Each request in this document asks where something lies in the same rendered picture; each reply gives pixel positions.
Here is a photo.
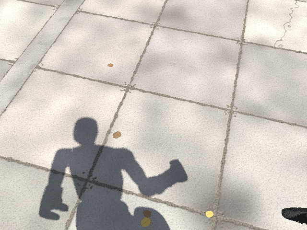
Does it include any right robot hand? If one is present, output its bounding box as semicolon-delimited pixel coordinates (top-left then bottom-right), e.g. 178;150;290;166
281;207;307;224

